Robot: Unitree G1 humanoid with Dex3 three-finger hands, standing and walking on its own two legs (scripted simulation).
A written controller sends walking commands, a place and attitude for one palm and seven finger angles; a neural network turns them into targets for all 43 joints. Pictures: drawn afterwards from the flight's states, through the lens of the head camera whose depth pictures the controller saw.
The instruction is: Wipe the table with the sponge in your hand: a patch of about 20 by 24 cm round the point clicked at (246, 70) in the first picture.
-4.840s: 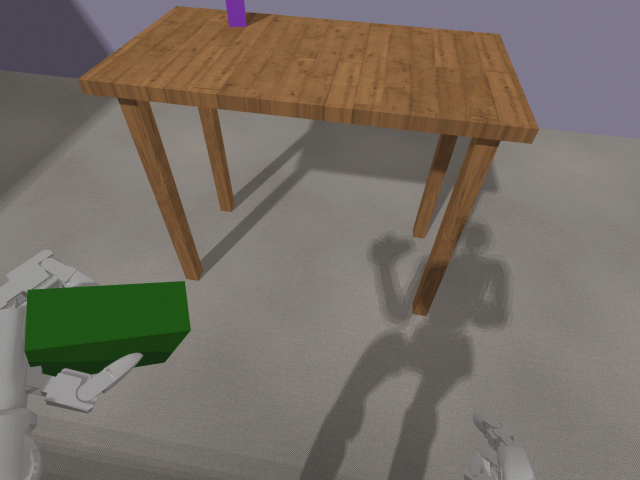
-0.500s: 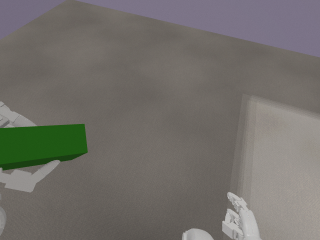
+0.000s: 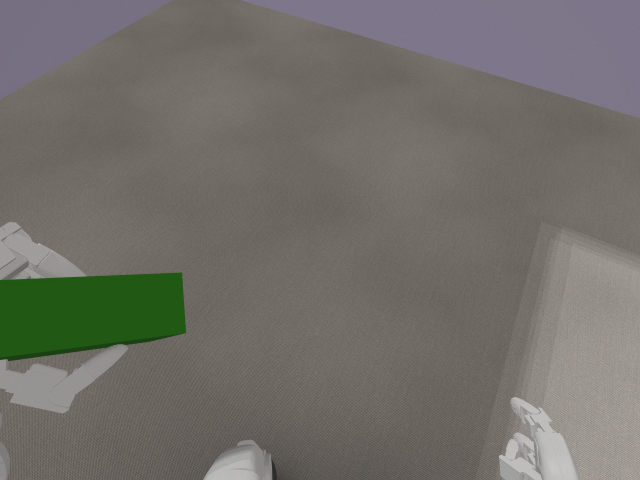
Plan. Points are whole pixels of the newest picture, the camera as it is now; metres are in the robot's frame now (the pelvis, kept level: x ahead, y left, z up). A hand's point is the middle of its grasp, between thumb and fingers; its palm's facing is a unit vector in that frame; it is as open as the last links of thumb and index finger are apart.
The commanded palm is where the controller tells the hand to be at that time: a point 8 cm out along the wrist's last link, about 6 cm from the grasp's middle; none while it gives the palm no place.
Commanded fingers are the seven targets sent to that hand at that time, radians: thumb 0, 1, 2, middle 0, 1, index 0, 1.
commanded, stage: walk around to get in front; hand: left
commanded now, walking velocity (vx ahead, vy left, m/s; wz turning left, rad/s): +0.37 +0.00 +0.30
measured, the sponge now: (114, 316) +0.23 +0.19 +0.16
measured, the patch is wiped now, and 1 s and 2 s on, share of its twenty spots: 0.00 0.00 0.00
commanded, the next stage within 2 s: walk to a spot facing it in 0.26 s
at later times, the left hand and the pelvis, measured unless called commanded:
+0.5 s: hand (114, 215) +0.33 +0.22 +0.17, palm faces +0.52 -0.72 -0.45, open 9.3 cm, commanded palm +0.27 +0.25 +0.18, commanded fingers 0.00 0.10 1.30 -1.20 -1.60 -1.20 -1.60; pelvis +0.14 -0.04 -0.01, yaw +5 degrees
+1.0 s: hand (240, 139) +0.44 +0.12 +0.17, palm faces +0.18 -0.84 -0.51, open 9.3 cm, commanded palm +0.39 +0.17 +0.18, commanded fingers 0.00 0.10 1.30 -1.20 -1.60 -1.20 -1.60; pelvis +0.18 -0.07 +0.00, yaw -11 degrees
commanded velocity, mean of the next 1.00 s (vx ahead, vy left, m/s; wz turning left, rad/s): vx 0.10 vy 0.00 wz -0.31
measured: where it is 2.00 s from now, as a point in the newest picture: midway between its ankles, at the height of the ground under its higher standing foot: outside the picture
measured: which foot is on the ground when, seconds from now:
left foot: up 0.00-0.04, down 0.06-0.40, up 0.42-0.66, down 0.68-1.00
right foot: down 0.00-0.06, up 0.08-0.38, down 0.40-0.70, up 0.72-1.00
